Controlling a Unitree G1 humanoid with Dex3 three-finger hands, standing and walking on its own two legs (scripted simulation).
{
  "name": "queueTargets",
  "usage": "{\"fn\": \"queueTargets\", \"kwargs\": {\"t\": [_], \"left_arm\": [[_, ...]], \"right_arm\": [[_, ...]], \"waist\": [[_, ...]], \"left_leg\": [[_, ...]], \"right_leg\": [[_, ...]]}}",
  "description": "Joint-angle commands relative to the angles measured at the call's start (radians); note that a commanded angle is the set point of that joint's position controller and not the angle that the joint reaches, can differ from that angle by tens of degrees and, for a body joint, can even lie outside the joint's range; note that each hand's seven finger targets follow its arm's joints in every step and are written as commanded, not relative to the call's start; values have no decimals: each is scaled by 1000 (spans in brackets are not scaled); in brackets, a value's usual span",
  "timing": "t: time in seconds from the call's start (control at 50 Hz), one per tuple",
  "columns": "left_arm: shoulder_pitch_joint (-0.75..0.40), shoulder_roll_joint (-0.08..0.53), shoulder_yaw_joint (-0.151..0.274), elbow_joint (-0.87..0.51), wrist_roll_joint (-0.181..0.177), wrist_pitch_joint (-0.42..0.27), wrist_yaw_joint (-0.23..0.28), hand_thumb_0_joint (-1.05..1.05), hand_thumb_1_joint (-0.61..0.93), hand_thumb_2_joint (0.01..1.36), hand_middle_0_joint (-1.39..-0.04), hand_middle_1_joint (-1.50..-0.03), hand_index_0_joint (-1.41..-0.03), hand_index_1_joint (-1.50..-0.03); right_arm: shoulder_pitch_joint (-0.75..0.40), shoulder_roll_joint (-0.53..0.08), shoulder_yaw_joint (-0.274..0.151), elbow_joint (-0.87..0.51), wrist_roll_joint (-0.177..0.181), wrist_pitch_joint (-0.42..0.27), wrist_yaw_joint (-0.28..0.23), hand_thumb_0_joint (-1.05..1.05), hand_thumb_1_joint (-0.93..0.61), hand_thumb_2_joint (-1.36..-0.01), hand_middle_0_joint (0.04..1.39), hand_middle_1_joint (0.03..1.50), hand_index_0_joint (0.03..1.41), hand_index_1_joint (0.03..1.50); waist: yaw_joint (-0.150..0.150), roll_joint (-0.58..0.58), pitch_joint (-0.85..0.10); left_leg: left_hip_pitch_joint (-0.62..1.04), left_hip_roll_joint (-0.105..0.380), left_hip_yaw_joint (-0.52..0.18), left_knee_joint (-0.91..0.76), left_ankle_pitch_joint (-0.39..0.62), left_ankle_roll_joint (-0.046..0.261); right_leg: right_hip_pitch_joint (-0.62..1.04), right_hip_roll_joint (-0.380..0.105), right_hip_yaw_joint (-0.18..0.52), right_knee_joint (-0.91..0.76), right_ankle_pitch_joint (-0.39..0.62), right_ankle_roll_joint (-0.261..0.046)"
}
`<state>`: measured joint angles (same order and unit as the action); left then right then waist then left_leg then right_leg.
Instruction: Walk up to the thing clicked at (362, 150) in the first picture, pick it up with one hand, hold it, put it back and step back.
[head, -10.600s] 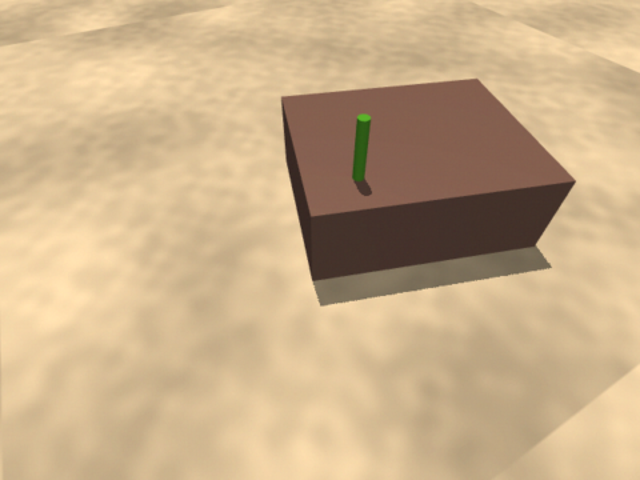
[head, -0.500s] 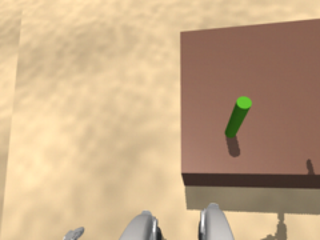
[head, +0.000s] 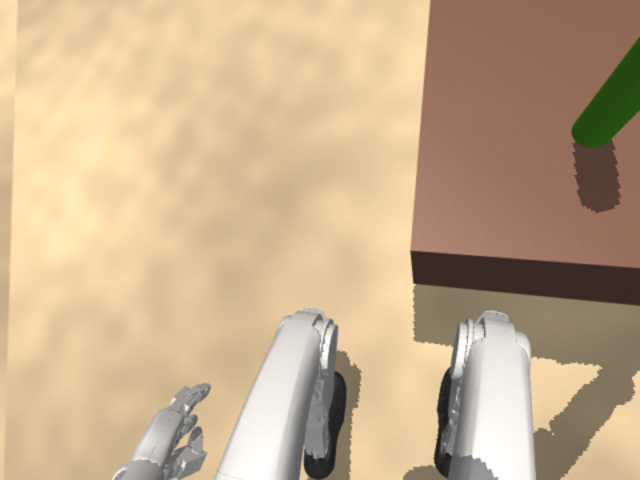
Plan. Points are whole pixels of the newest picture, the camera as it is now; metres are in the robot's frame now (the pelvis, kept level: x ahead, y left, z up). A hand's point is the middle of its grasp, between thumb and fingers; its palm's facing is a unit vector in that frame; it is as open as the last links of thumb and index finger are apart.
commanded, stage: close in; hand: right
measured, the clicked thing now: out of the picture +0.52 -0.28 +0.01
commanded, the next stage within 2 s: close in 0.92 s
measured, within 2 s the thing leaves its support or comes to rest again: neither
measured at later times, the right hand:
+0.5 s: hand out of the picture +0.50 -0.31 -0.03, palm faces +0.25 +0.97 +0.00, open 17.4 cm
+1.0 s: hand (619, 112) +0.51 -0.28 -0.04, palm faces +0.25 +0.97 +0.01, open 17.2 cm
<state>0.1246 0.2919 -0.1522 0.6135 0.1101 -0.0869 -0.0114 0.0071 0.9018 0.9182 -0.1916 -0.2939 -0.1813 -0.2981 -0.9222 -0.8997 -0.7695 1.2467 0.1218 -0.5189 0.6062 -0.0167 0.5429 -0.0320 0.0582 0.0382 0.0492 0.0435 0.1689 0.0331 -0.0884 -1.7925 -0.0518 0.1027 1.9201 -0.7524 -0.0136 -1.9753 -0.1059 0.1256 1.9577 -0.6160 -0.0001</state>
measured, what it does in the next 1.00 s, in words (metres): lowers itself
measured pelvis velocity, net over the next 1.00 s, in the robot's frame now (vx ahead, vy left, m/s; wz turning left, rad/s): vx -0.01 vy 0.02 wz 0.03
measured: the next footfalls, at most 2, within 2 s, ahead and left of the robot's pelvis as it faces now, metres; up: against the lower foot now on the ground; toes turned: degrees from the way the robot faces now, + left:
none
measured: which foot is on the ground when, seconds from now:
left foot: down 0.00-1.00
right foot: down 0.00-1.00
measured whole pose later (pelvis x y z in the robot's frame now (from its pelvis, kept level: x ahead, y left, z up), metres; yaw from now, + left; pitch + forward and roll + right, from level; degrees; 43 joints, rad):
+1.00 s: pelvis -0.01 +0.02 -0.05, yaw +1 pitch +35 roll +7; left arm 0.15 0.28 -0.09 0.61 0.08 0.04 -0.03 0.01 0.91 0.89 -0.20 -0.30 -0.20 -0.30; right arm -0.89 -0.64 -0.59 1.00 0.10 -0.38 0.25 -0.01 0.45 -0.06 0.04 0.04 0.03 0.05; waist 0.16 0.00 -0.12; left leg -1.98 -0.08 0.11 2.10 -0.75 0.02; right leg -2.13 -0.13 0.15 2.11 -0.61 0.03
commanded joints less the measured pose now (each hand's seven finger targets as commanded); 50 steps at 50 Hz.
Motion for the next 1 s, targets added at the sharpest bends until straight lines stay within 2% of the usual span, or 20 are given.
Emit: {"fn": "queueTargets", "kwargs": {"t": [0.0,0.08,0.12,0.14,0.18,0.2,0.24,0.28,0.34,0.42,0.52,0.56,0.62,0.68,0.8,0.86,0.88,0.92,0.94,0.98], "left_arm": [[230,250,83,-14,1,15,-2,0,911,908,-189,-294,-189,-294],[217,245,78,-9,2,42,-13,0,884,900,-193,-297,-193,-296],[210,248,78,-18,-4,54,-17,0,897,896,-195,-300,-200,-295],[204,245,85,-23,-5,60,-19,0,892,894,-195,-300,-200,-295],[196,250,93,-41,-13,70,-18,0,902,892,-193,-299,-199,-293],[206,247,101,-38,-14,74,-18,0,909,892,-193,-302,-201,-294],[210,243,113,-53,-25,80,-14,0,903,890,-188,-295,-194,-289],[212,242,119,-49,-35,86,-8,0,914,893,-188,-298,-195,-291],[212,239,119,-45,-41,90,0,0,908,892,-191,-298,-197,-291],[228,223,117,-41,-41,93,4,0,903,893,-193,-301,-199,-295],[232,223,119,-45,-40,95,4,0,898,891,-199,-304,-205,-298],[229,220,119,-45,-39,97,2,0,907,887,-198,-303,-206,-295],[236,219,122,-50,-36,103,4,0,912,884,-197,-304,-206,-294],[242,216,131,-42,-32,108,3,0,904,884,-194,-301,-201,-293],[224,206,140,-35,-29,114,1,0,895,889,-196,-300,-201,-295],[227,204,142,-34,-28,119,3,0,905,888,-196,-302,-203,-295],[232,201,142,-32,-27,119,2,0,908,887,-194,-301,-201,-294],[227,197,143,-28,-29,120,0,0,907,890,-198,-304,-204,-297],[225,199,141,-28,-31,121,-1,0,909,891,-198,-304,-205,-297],[209,192,141,-35,-31,126,-3,0,909,887,-199,-305,-207,-297]], "right_arm": [[-394,-371,13,-242,-6,-31,-45,0,555,-44,52,45,46,45],[-389,-378,25,-259,-30,-11,-103,0,497,-33,62,35,52,34],[-381,-344,35,-271,-29,3,-135,0,518,-33,58,36,49,36],[-385,-345,30,-302,-32,7,-154,0,499,-35,58,35,49,35],[-402,-321,56,-353,-38,23,-184,0,497,-34,56,35,48,35],[-399,-290,75,-369,-40,31,-197,0,485,-36,55,35,46,35],[-410,-303,73,-455,-39,50,-229,0,518,-30,52,36,45,36],[-369,-257,88,-412,-31,75,-254,0,494,-30,53,34,44,34],[-366,-231,102,-422,-23,90,-283,0,483,-30,56,34,46,35],[-304,-171,124,-357,-20,98,-304,0,484,-28,58,34,47,34],[-283,-108,145,-352,-8,84,-305,0,483,-45,52,39,44,39],[-281,-98,147,-348,-5,77,-308,0,494,-45,50,40,42,40],[-317,-134,133,-425,-7,63,-314,0,475,-47,50,40,41,40],[-341,-113,141,-459,-4,59,-329,0,441,-51,51,39,40,39],[-326,-73,163,-495,-11,58,-355,0,445,-61,46,43,36,43],[-326,-80,154,-505,-8,60,-360,0,462,-59,46,45,36,45],[-288,-54,157,-482,-6,67,-359,0,468,-67,44,51,36,52],[-300,-37,161,-486,1,69,-361,0,485,-68,42,52,35,52],[-247,-20,163,-417,-4,78,-360,0,476,-73,46,56,38,57],[-274,-35,169,-450,-10,70,-364,0,472,-67,48,53,39,53]], "waist": [[-10,-410,-835],[-23,-394,-785],[-23,-388,-734],[-39,-405,-734],[-42,-429,-746],[-27,-419,-733],[-48,-400,-792],[-25,-360,-723],[-24,-358,-686],[0,-279,-610],[1,-261,-597],[-5,-268,-597],[-18,-280,-697],[-22,-312,-762],[-32,-331,-727],[-22,-291,-765],[-21,-268,-775],[-16,-269,-763],[-10,-235,-723],[-22,-240,-704]], "left_leg": [[83,-21,5,-147,345,39],[51,-27,15,-97,271,44],[16,-29,32,-77,212,48],[-2,-32,32,-66,185,52],[-31,-34,32,-60,137,58],[-28,-35,42,-57,146,56],[17,-37,29,-76,148,54],[-7,-41,37,-90,101,53],[-33,-43,33,-83,86,57],[-7,-43,28,-96,119,51],[0,-41,23,-94,169,49],[5,-40,25,-80,188,50],[64,-41,8,-87,239,45],[84,-42,5,-84,280,45],[79,-41,0,-92,274,48],[136,-43,-7,-97,331,40],[156,-42,-5,-102,363,35],[155,-45,-4,-106,359,35],[141,-45,7,-103,347,36],[137,-45,-6,-113,304,40]], "right_leg": [[743,-3,17,-93,370,-18],[578,2,4,-45,234,-20],[525,6,6,-55,146,-17],[506,6,3,-58,111,-16],[508,8,2,-68,46,-15],[498,8,3,-67,45,-15],[489,7,-13,-63,47,-20],[448,8,-12,-73,-16,-24],[419,7,-8,-76,-35,-26],[331,4,-14,-56,-1,-37],[336,3,-14,-50,51,-40],[338,3,-11,-48,74,-40],[377,-2,-21,-25,125,-40],[437,-4,-25,-21,175,-35],[430,-4,-31,-35,165,-31],[418,-6,-31,-10,213,-37],[437,-8,-33,-5,246,-38],[419,-6,-29,-8,236,-39],[406,-6,-26,-14,225,-39],[361,-4,-32,-26,178,-40]]}}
